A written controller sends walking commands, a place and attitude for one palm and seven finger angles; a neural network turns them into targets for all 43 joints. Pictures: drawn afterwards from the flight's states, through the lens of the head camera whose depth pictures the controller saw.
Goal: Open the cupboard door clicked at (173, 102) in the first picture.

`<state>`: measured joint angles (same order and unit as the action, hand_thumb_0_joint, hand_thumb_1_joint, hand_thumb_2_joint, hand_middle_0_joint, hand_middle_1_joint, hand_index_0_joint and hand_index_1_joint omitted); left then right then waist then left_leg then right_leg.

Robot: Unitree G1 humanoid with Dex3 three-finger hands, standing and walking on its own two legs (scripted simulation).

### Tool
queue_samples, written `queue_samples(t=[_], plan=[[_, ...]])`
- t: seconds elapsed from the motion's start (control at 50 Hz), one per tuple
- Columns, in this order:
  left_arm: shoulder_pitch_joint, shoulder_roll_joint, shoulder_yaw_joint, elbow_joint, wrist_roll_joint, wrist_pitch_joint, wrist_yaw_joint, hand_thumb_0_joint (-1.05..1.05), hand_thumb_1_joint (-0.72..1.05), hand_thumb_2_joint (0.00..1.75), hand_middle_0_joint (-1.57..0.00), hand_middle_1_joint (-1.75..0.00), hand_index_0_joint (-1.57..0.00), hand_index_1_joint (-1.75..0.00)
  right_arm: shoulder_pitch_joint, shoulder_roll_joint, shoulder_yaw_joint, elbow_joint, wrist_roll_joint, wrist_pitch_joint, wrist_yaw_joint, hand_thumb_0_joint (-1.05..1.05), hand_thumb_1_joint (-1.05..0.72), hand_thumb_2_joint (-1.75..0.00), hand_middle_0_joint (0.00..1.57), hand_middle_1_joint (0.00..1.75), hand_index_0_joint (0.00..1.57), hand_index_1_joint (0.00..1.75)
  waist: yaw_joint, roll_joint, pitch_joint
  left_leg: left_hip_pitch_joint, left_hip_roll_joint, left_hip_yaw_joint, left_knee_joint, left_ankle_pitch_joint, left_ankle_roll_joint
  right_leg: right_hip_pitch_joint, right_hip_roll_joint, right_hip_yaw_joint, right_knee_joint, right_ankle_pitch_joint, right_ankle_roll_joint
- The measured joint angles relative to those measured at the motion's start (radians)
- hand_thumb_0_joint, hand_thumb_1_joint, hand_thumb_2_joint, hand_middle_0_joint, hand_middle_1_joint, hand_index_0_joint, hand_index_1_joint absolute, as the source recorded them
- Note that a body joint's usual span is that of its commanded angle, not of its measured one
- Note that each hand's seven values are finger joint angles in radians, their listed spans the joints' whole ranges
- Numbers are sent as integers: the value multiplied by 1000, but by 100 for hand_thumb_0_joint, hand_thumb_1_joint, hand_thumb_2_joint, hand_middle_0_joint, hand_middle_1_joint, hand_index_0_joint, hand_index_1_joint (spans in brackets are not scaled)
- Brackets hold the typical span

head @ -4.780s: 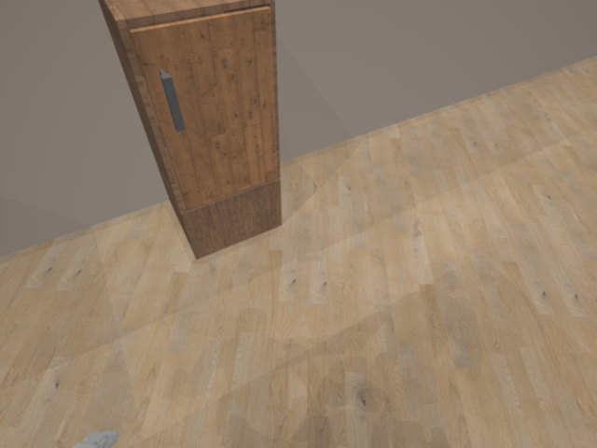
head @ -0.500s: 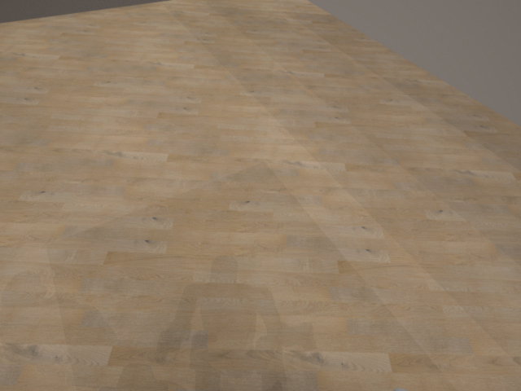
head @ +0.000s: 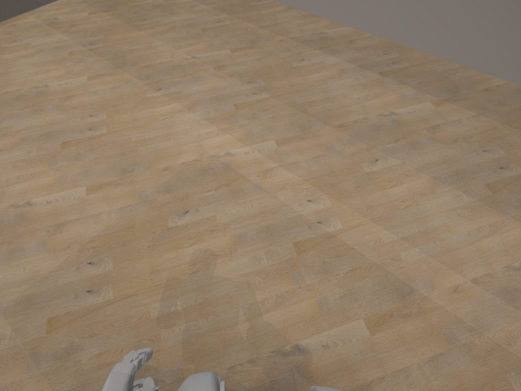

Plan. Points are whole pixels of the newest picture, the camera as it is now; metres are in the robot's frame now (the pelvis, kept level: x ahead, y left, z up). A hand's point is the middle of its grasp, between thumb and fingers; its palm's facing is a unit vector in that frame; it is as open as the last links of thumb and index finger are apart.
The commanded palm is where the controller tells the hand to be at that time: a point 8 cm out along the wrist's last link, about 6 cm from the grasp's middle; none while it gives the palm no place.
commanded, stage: turn to face it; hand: left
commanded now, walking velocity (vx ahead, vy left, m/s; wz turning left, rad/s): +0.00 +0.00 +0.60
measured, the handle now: out of the picture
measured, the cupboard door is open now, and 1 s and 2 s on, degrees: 0 0 0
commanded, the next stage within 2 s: none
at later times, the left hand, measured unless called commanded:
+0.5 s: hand out of the picture +0.04 +0.26 -0.16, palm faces +0.29 -0.93 -0.23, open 7.4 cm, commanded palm none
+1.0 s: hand out of the picture +0.00 +0.17 -0.13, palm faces +0.54 -0.79 -0.27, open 7.4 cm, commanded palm none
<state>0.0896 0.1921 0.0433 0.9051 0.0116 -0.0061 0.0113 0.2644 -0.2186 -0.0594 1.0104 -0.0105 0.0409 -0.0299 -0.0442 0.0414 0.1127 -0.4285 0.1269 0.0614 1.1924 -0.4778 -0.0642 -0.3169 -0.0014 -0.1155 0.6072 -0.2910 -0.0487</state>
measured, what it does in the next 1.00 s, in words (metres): steps on the spot, turning left: left foot, then right foot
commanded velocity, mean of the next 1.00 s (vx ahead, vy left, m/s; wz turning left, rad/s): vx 0.00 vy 0.00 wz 0.60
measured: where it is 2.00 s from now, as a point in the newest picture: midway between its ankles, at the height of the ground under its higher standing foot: outside the picture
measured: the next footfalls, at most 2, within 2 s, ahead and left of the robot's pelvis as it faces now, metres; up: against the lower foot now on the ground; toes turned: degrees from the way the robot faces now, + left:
left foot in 0.26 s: +0.08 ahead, +0.12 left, +0.00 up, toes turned +18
right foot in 0.82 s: +0.12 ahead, -0.12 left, +0.00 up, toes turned +26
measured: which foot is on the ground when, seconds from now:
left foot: up 0.00-0.24, down 0.26-0.82, up 0.84-1.00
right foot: down 0.00-0.28, up 0.30-0.80, down 0.82-1.00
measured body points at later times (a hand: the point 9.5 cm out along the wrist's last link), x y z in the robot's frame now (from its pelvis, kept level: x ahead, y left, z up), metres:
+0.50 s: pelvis +0.03 +0.04 +0.01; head +0.06 +0.08 +0.46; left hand +0.02 +0.31 -0.15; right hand +0.14 -0.19 -0.12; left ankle +0.04 +0.11 -0.73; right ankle +0.04 -0.14 -0.64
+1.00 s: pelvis +0.02 -0.05 +0.01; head +0.06 -0.06 +0.46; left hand -0.03 +0.21 -0.11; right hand +0.23 -0.24 -0.14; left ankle -0.04 +0.08 -0.64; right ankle +0.08 -0.14 -0.73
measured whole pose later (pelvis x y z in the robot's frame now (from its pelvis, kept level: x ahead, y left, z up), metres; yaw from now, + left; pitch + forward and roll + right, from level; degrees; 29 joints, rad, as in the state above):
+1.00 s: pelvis +0.02 -0.05 +0.01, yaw +34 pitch -1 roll +2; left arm 0.20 0.17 0.02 0.88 0.02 0.02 0.02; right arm 0.21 -0.28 -0.11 0.92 -0.02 0.08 0.03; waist -0.03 0.03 0.05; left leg -0.56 0.01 0.00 1.16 -0.35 -0.07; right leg -0.21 -0.09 -0.13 0.50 -0.28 0.00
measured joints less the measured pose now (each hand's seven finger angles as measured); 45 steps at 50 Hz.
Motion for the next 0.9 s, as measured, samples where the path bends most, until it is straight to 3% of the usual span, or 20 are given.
queue_samples(t=[0.1, 0.24, 0.26, 0.28, 0.34, 0.4, 0.56, 0.72, 0.8, 0.82, 0.86, 0.9], plan=[[10, -31, -29, 38, 5, 7, 6, 1, 91, 90, -20, -30, -20, -30, -11, 20, 13, -5, 0, -5, 9, 0, -91, -90, 20, 30, 20, 30, -17, -2, -53, -24, -20, -13, -189, 78, 3, 76, -5, -34, -87, 15, 2], [26, -46, -22, 37, 7, 14, 9, 1, 90, 90, -20, -30, -20, -30, -20, 59, 16, -8, -2, 5, 30, 0, -92, -90, 20, 30, 20, 30, 12, -48, -56, 55, -44, 60, -437, 118, 11, 101, -51, -115, -35, -45, 34], [35, -43, -17, 37, 5, 18, 10, 1, 90, 90, -20, -30, -20, -30, -17, 58, 15, -16, -3, 1, 34, 0, -92, -90, 20, 30, 20, 30, 14, -53, -56, 80, -48, 68, -502, 170, 23, 92, -61, -127, -3, -65, 43], [43, -36, -10, 37, 1, 24, 10, 1, 90, 90, -20, -30, -20, -30, -18, 60, 12, -23, -6, -6, 36, 0, -92, -90, 20, 30, 20, 30, 14, -67, -57, 78, -63, 71, -511, 169, 61, 68, -81, -126, 46, -84, 56], [66, -8, 11, 45, 1, 53, 16, 1, 91, 90, -20, -30, -20, -30, -30, 62, 11, -45, -12, -22, 32, 0, -92, -90, 20, 30, 20, 30, 21, -82, -50, 62, -88, 67, -507, 149, 132, -59, -77, -20, 332, -235, 94], [80, 22, 31, 59, 4, 63, 10, 1, 91, 90, -20, -30, -20, -30, -33, 62, 12, -58, -12, -29, 23, 0, -91, -90, 20, 30, 20, 30, 25, -81, -45, 83, -105, 49, -587, 195, 134, -150, -72, 50, 510, -163, 114], [96, 75, 54, 51, 3, 65, 8, 1, 91, 90, -19, -30, -20, -30, -32, 42, 4, -67, -6, -29, 24, 0, -91, -90, 20, 30, 21, 30, 35, -60, -55, 122, -136, -32, -735, 293, 135, -168, -87, 117, 453, -81, 152], [55, 59, 38, 12, -4, 64, 10, 1, 91, 90, -19, -30, -20, -30, -49, 3, -17, -80, -11, -9, 34, 0, -91, -90, 20, 30, 21, 30, 13, -32, -63, 92, -165, -130, -724, 321, 105, -92, -48, 121, 261, -130, 145], [51, 33, 18, -26, -9, 43, 7, 1, 91, 90, -19, -30, -20, -30, -52, -22, -32, -90, -11, 9, 39, 0, -91, -90, 20, 30, 21, 30, 9, -11, -74, 50, -187, -184, -672, 317, 72, 15, -18, 107, 13, -65, 122], [60, 32, 14, -40, -4, 33, 7, 1, 91, 90, -19, -30, -20, -30, -49, -25, -36, -96, -7, 14, 41, 0, -91, -90, 20, 30, 21, 30, 14, -20, -83, 22, -199, -182, -625, 273, 64, 43, -27, 110, -70, -38, 99], [66, 9, 1, -43, 2, 29, 10, 1, 91, 90, -20, -30, -20, -30, -55, -44, -49, -95, -10, 25, 40, 0, -91, -90, 20, 30, 20, 30, 16, 7, -78, -48, -195, -171, -435, 113, 43, 38, -27, 78, -45, -10, 63], [84, -7, -9, -43, 3, 31, 10, 1, 91, 90, -20, -30, -20, -30, -56, -55, -54, -91, -15, 35, 46, 0, -91, -90, 20, 30, 20, 30, 19, 11, -78, -102, -184, -130, -237, 71, 31, 59, -43, 52, -54, -6, 49]])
